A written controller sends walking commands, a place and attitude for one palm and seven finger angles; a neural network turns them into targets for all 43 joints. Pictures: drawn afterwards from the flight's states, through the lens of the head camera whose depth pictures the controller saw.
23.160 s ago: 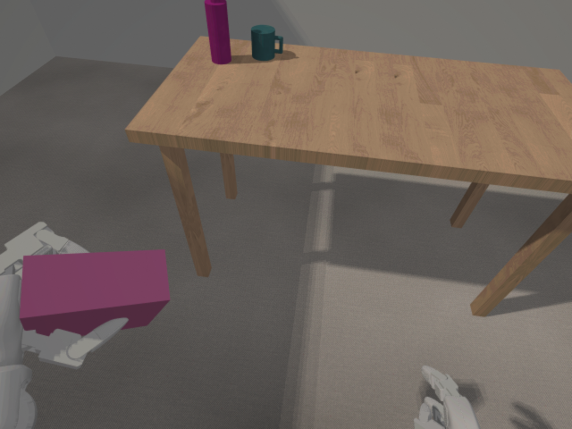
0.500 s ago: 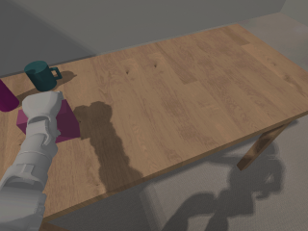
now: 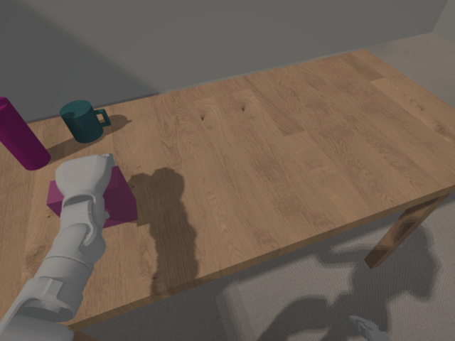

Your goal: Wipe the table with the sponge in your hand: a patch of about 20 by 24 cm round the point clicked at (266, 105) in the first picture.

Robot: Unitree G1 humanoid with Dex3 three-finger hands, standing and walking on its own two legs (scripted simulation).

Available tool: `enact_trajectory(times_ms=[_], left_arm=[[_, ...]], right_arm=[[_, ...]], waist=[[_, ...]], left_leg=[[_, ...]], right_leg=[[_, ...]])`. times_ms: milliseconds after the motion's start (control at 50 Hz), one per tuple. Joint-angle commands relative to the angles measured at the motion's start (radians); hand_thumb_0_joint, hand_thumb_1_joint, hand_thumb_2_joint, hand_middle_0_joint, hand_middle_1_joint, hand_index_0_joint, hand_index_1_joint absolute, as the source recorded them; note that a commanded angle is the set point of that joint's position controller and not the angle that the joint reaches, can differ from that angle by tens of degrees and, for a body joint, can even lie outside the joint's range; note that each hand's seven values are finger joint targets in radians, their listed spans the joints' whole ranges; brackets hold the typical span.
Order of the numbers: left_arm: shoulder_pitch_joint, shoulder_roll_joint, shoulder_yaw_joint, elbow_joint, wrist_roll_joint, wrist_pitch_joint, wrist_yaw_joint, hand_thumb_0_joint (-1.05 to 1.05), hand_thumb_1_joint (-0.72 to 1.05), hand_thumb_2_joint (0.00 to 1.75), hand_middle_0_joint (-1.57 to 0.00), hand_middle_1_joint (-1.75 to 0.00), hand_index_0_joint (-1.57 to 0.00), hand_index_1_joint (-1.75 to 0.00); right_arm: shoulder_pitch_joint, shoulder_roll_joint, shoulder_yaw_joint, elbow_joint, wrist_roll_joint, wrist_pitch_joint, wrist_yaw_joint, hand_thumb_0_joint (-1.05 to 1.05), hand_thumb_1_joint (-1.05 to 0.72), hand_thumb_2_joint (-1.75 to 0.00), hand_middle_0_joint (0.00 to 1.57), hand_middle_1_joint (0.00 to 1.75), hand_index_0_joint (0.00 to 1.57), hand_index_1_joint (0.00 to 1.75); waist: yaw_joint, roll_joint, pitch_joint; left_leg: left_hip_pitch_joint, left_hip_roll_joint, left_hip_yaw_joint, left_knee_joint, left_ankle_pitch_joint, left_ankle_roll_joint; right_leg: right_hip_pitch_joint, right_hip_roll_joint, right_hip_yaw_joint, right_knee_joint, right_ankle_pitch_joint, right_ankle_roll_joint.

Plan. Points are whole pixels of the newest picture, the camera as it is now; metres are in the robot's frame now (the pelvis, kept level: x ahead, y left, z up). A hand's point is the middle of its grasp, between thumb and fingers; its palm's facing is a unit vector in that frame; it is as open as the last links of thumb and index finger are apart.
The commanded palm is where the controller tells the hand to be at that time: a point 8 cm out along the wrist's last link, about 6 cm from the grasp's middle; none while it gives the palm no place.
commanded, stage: wipe back along the middle lane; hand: left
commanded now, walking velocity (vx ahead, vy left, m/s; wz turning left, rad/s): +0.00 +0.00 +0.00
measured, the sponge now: (100, 206) +0.35 +0.29 +0.01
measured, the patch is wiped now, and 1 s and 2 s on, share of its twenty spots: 0.55 0.60 0.70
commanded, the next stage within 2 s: slide across to the third lane in 0.62 s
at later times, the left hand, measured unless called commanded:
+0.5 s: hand (98, 216) +0.31 +0.26 +0.06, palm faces +0.01 -0.02 -1.00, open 9.3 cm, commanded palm +0.26 +0.24 +0.09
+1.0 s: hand (106, 230) +0.28 +0.24 +0.06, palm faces -0.03 -0.03 -1.00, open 9.3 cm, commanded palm +0.26 +0.20 +0.10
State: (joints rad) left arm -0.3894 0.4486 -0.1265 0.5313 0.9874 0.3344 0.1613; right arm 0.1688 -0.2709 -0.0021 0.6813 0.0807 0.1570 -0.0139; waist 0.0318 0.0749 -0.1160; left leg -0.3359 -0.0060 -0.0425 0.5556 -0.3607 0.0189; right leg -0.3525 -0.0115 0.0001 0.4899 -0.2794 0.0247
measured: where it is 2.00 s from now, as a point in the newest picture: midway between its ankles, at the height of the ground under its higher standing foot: outside the picture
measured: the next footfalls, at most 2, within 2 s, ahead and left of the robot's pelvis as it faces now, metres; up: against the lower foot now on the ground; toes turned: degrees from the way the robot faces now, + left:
none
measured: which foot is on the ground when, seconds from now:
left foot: down 0.00-1.00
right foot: down 0.00-1.00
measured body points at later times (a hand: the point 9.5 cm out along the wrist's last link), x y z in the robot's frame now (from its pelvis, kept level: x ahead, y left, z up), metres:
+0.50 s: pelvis +0.00 -0.01 +0.00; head +0.00 -0.03 +0.45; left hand +0.30 +0.26 +0.11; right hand +0.20 -0.24 -0.10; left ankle -0.06 +0.11 -0.73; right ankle -0.03 -0.14 -0.73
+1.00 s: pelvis -0.02 -0.02 +0.00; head -0.02 -0.05 +0.45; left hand +0.28 +0.24 +0.11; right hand +0.19 -0.24 -0.10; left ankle -0.06 +0.11 -0.73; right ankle -0.03 -0.14 -0.73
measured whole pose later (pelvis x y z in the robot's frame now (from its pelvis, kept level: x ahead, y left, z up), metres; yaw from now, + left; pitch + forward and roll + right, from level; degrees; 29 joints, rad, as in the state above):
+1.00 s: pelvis -0.02 -0.02 +0.00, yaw +0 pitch +3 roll +0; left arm -0.17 0.38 -0.24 0.22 0.98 0.50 0.11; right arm 0.08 -0.27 0.02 0.65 0.08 0.12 -0.02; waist 0.07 0.09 -0.07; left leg -0.24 0.00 -0.04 0.52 -0.33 0.00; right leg -0.28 -0.01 0.00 0.51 -0.28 0.01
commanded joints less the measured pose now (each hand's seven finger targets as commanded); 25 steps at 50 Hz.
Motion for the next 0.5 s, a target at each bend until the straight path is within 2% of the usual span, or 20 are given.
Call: enact_trajectory(times_ms=[0,20,40,80,120,140,160,180,220,240,280,320,340,380,420,440,460,480], left_arm=[[-0.033,0.044,0.013,-0.12,-0.053,0.025,-0.039,0.0,0.1,1.3,-1.2,-1.6,-1.2,-1.6],[-0.004,0.077,0.055,-0.142,-0.06,0.033,-0.037,0.0,0.1,1.3,-1.2,-1.6,-1.2,-1.6],[0.006,0.054,0.032,-0.167,-0.064,0.038,-0.037,0.0,0.1,1.3,-1.2,-1.6,-1.2,-1.6],[0.049,0.036,0.021,-0.188,-0.07,0.05,-0.039,0.0,0.1,1.3,-1.2,-1.6,-1.2,-1.6],[0.045,0.063,0.044,-0.211,-0.068,0.067,-0.039,0.0,0.1,1.3,-1.2,-1.6,-1.2,-1.6],[0.036,0.03,0.012,-0.236,-0.07,0.072,-0.04,0.0,0.1,1.3,-1.2,-1.6,-1.2,-1.6],[0.077,0.05,0.033,-0.232,-0.069,0.078,-0.038,0.0,0.1,1.3,-1.2,-1.6,-1.2,-1.6],[0.065,0.016,-0.003,-0.245,-0.07,0.085,-0.041,0.0,0.1,1.3,-1.2,-1.6,-1.2,-1.6],[0.095,0.065,0.047,-0.263,-0.068,0.094,-0.04,0.0,0.1,1.3,-1.2,-1.6,-1.2,-1.6],[0.089,0.036,0.014,-0.273,-0.068,0.098,-0.042,0.0,0.1,1.3,-1.2,-1.6,-1.2,-1.6],[0.088,0.002,-0.021,-0.284,-0.063,0.105,-0.048,0.0,0.1,1.3,-1.2,-1.6,-1.2,-1.6],[0.108,0.024,0.002,-0.307,-0.059,0.112,-0.049,0.0,0.1,1.3,-1.2,-1.6,-1.2,-1.6],[0.099,-0.011,-0.033,-0.324,-0.06,0.112,-0.05,0.0,0.1,1.3,-1.2,-1.6,-1.2,-1.6],[0.145,-0.013,-0.027,-0.318,-0.068,0.111,-0.051,0.0,0.1,1.3,-1.2,-1.6,-1.2,-1.6],[0.177,0.039,0.028,-0.333,-0.067,0.112,-0.046,0.0,0.1,1.3,-1.2,-1.6,-1.2,-1.6],[0.189,-0.021,-0.024,-0.362,-0.072,0.112,-0.048,0.0,0.1,1.3,-1.2,-1.6,-1.2,-1.6],[0.23,-0.017,-0.013,-0.363,-0.075,0.11,-0.046,0.0,0.1,1.3,-1.2,-1.6,-1.2,-1.6],[0.235,-0.037,-0.036,-0.378,-0.075,0.112,-0.047,0.0,0.1,1.3,-1.2,-1.6,-1.2,-1.6]], right_arm=[[-0.105,-0.135,-0.046,-0.148,-0.002,-0.047,-0.007,0.0,-0.9,-0.9,0.2,0.3,0.2,0.3],[-0.118,-0.138,-0.045,-0.154,-0.003,-0.049,-0.008,0.0,-0.9,-0.9,0.2,0.3,0.2,0.3],[-0.114,-0.133,-0.043,-0.157,-0.002,-0.052,-0.006,0.0,-0.9,-0.9,0.2,0.3,0.2,0.3],[-0.124,-0.13,-0.04,-0.164,0.0,-0.056,-0.003,0.0,-0.9,-0.9,0.2,0.3,0.2,0.3],[-0.147,-0.136,-0.037,-0.164,-0.001,-0.053,-0.005,0.0,-0.9,-0.9,0.2,0.3,0.2,0.3],[-0.14,-0.129,-0.038,-0.168,0.0,-0.055,-0.004,0.0,-0.9,-0.9,0.2,0.3,0.2,0.3],[-0.142,-0.129,-0.037,-0.169,0.002,-0.058,-0.003,0.0,-0.9,-0.9,0.2,0.3,0.2,0.3],[-0.152,-0.126,-0.034,-0.172,0.003,-0.057,-0.004,0.0,-0.9,-0.9,0.2,0.3,0.2,0.3],[-0.167,-0.133,-0.034,-0.174,0.0,-0.058,-0.005,0.0,-0.9,-0.9,0.2,0.3,0.2,0.3],[-0.164,-0.125,-0.03,-0.179,0.003,-0.059,-0.005,0.0,-0.9,-0.9,0.2,0.3,0.2,0.3],[-0.173,-0.123,-0.028,-0.178,0.004,-0.06,-0.004,0.0,-0.9,-0.9,0.2,0.3,0.2,0.3],[-0.191,-0.125,-0.026,-0.187,0.002,-0.061,-0.003,0.0,-0.9,-0.9,0.2,0.3,0.2,0.3],[-0.184,-0.119,-0.028,-0.189,0.003,-0.063,-0.001,0.0,-0.9,-0.9,0.2,0.3,0.2,0.3],[-0.183,-0.12,-0.027,-0.188,0.002,-0.067,-0.001,0.0,-0.9,-0.9,0.2,0.3,0.2,0.3],[-0.204,-0.125,-0.024,-0.192,-0.001,-0.067,-0.001,0.0,-0.9,-0.9,0.2,0.3,0.2,0.3],[-0.197,-0.115,-0.024,-0.201,0.001,-0.07,0.002,0.0,-0.9,-0.9,0.2,0.3,0.2,0.3],[-0.197,-0.113,-0.026,-0.2,0.004,-0.073,0.004,0.0,-0.9,-0.9,0.2,0.3,0.2,0.3],[-0.206,-0.113,-0.023,-0.203,0.003,-0.073,0.006,0.0,-0.9,-0.9,0.2,0.3,0.2,0.3]], waist=[[0.0,-0.133,-0.174],[0.016,-0.125,-0.18],[0.007,-0.123,-0.185],[0.012,-0.142,-0.173],[0.019,-0.123,-0.158],[0.008,-0.126,-0.162],[0.018,-0.12,-0.16],[0.011,-0.127,-0.152],[0.027,-0.111,-0.154],[0.017,-0.119,-0.148],[0.013,-0.107,-0.131],[0.027,-0.104,-0.14],[0.016,-0.1,-0.148],[0.02,-0.129,-0.141],[0.04,-0.119,-0.134],[0.029,-0.126,-0.152],[0.033,-0.137,-0.14],[0.03,-0.123,-0.127]], left_leg=[[0.083,-0.002,0.016,-0.038,0.542,0.011],[0.083,-0.001,0.014,-0.042,0.546,0.012],[0.091,-0.003,0.016,-0.039,0.56,0.012],[0.088,-0.004,0.019,-0.042,0.558,0.011],[0.087,-0.002,0.016,-0.053,0.535,0.009],[0.096,-0.005,0.019,-0.051,0.535,0.011],[0.095,-0.005,0.017,-0.053,0.534,0.009],[0.1,-0.005,0.018,-0.056,0.526,0.009],[0.1,-0.006,0.017,-0.06,0.51,0.008],[0.098,-0.009,0.021,-0.061,0.499,0.01],[0.103,-0.007,0.019,-0.064,0.497,0.007],[0.106,-0.005,0.012,-0.068,0.486,0.008],[0.117,-0.008,0.017,-0.06,0.493,0.01],[0.107,-0.011,0.022,-0.06,0.48,0.01],[0.099,-0.008,0.017,-0.068,0.472,0.007],[0.103,-0.011,0.021,-0.063,0.48,0.009],[0.103,-0.01,0.023,-0.059,0.491,0.009],[0.101,-0.009,0.023,-0.065,0.484,0.007]], right_leg=[[0.178,0.036,-0.062,0.005,0.455,-0.079],[0.191,0.036,-0.054,0.003,0.463,-0.083],[0.201,0.034,-0.061,0.008,0.478,-0.079],[0.21,0.033,-0.063,0.008,0.493,-0.076],[0.2,0.035,-0.052,0.002,0.464,-0.081],[0.206,0.033,-0.061,0.004,0.469,-0.078],[0.208,0.034,-0.064,0.006,0.456,-0.078],[0.201,0.034,-0.063,0.001,0.45,-0.077],[0.21,0.036,-0.05,-0.002,0.446,-0.083],[0.213,0.034,-0.06,0.002,0.442,-0.08],[0.194,0.035,-0.062,0.001,0.422,-0.08],[0.195,0.038,-0.05,-0.001,0.402,-0.086],[0.198,0.036,-0.058,0.003,0.413,-0.083],[0.208,0.036,-0.056,0.003,0.431,-0.081],[0.215,0.038,-0.038,0.003,0.431,-0.088],[0.227,0.034,-0.054,0.011,0.44,-0.082],[0.224,0.035,-0.054,0.01,0.448,-0.081],[0.217,0.034,-0.052,0.006,0.44,-0.08]])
